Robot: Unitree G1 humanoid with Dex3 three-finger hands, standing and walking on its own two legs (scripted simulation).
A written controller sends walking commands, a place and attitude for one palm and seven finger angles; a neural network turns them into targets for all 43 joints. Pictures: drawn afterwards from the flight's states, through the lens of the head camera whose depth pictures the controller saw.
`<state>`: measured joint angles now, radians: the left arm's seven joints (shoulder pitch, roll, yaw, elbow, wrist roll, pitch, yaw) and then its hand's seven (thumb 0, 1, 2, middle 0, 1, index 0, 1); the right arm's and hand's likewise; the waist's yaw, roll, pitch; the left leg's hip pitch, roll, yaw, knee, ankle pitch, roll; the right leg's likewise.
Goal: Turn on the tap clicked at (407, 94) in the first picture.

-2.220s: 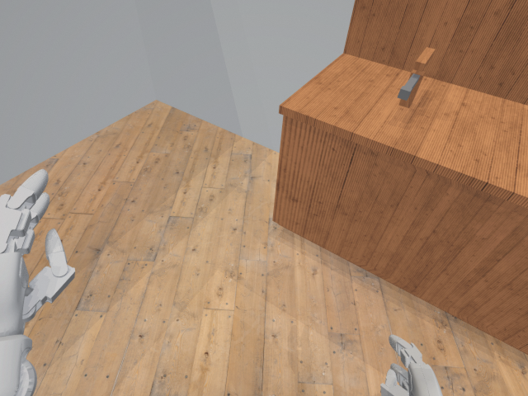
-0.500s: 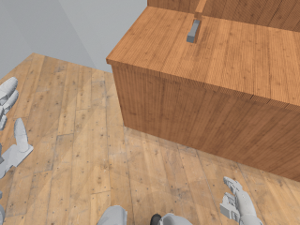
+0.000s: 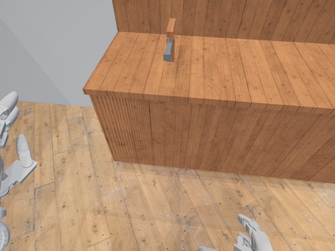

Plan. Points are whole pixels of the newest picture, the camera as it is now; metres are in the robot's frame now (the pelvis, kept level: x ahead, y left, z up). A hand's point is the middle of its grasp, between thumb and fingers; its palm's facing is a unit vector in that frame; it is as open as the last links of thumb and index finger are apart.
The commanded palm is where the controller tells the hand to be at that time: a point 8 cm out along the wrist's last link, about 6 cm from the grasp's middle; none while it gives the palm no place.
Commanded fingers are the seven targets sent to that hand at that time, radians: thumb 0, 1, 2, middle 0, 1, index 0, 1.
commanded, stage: turn to face it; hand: left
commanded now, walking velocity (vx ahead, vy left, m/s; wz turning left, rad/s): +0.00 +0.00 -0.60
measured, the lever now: (167, 56) +0.81 +0.10 +0.04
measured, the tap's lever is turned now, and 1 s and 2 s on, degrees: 0 0 0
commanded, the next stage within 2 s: take the last steps up to it in 0.44 s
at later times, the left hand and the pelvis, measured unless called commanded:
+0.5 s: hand (106, 146) +0.25 +0.14 +0.18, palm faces +0.16 -0.85 -0.50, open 7.4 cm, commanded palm +0.21 +0.18 +0.18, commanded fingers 0.00 0.90 0.90 -0.20 -0.30 -0.20 -0.30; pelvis -0.02 -0.04 -0.01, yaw -16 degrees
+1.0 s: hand (136, 155) +0.25 +0.09 +0.17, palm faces +0.14 -0.87 -0.47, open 7.4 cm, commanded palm +0.21 +0.14 +0.18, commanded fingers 0.00 0.90 0.90 -0.20 -0.30 -0.20 -0.30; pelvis -0.03 -0.08 +0.01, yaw -17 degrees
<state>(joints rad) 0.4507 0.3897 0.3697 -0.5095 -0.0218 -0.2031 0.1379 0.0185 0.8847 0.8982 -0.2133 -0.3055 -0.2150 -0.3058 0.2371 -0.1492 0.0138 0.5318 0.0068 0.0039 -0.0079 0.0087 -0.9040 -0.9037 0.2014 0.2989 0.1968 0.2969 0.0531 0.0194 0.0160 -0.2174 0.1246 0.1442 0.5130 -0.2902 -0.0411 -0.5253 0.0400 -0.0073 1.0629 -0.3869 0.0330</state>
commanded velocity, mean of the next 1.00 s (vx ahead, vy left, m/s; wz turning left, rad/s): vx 0.14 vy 0.04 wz -0.18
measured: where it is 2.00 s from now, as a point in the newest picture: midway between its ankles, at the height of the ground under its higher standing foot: outside the picture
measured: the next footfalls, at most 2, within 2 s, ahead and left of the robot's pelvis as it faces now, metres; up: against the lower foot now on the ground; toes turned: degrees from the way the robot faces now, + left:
right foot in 0.14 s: +0.03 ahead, -0.16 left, +0.00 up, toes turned -10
left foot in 0.44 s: +0.06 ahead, +0.06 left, +0.00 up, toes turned -10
